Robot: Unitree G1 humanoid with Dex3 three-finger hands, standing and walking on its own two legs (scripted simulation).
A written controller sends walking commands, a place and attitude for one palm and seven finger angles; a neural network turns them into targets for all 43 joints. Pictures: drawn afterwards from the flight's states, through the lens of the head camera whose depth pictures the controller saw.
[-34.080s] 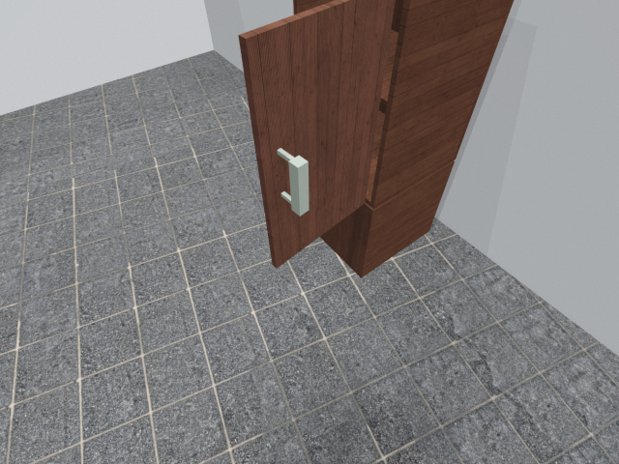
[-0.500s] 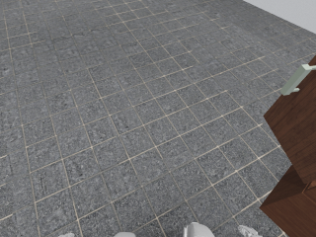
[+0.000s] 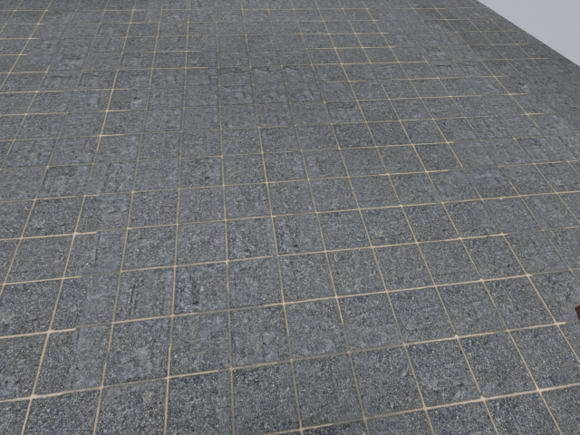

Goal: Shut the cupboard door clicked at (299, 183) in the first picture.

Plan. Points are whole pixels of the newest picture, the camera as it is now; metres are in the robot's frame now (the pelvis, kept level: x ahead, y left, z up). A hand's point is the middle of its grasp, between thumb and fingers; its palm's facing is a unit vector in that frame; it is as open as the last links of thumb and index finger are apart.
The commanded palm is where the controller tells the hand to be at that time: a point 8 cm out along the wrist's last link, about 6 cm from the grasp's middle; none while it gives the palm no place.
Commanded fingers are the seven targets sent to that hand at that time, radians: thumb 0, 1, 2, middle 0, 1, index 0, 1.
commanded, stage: walk to a spot facing it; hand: left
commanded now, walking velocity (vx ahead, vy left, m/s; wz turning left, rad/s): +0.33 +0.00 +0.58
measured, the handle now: out of the picture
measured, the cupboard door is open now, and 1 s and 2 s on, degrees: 60 60 60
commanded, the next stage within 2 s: turn to face it in 0.88 s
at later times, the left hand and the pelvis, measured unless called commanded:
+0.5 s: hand (191, 371) +0.22 +0.17 -0.14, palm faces +0.24 -0.94 -0.25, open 7.4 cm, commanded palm none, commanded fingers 0.00 0.90 0.90 -0.20 -0.30 -0.20 -0.30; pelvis +0.17 -0.04 +0.01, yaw +15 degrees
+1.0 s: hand (149, 363) +0.24 +0.25 -0.17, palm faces +0.55 -0.80 -0.23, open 7.4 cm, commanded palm none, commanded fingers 0.00 0.90 0.90 -0.20 -0.30 -0.20 -0.30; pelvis +0.30 +0.04 +0.00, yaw +32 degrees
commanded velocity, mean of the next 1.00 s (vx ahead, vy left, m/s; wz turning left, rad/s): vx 0.16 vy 0.00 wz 0.52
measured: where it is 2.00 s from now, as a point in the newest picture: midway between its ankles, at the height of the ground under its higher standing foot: (265, 367)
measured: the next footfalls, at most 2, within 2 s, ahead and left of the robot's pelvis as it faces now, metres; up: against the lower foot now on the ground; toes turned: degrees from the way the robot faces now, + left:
right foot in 0.36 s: +0.27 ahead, -0.14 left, +0.00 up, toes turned +3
left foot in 0.84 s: +0.35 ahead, +0.15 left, +0.00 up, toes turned +33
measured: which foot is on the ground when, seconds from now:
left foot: down 0.00-0.36, up 0.38-0.82, down 0.84-1.00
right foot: up 0.00-0.34, down 0.36-0.82, up 0.84-1.00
